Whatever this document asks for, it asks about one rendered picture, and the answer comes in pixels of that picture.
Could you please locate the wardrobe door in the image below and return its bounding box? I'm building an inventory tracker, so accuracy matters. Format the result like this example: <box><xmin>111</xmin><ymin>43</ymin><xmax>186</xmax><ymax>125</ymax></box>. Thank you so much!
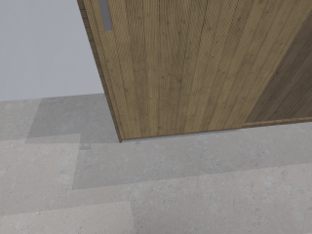
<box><xmin>83</xmin><ymin>0</ymin><xmax>312</xmax><ymax>139</ymax></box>
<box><xmin>244</xmin><ymin>9</ymin><xmax>312</xmax><ymax>123</ymax></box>

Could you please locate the handle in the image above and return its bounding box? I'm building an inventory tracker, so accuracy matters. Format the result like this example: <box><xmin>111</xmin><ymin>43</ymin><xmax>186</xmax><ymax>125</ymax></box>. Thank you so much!
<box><xmin>98</xmin><ymin>0</ymin><xmax>112</xmax><ymax>31</ymax></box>

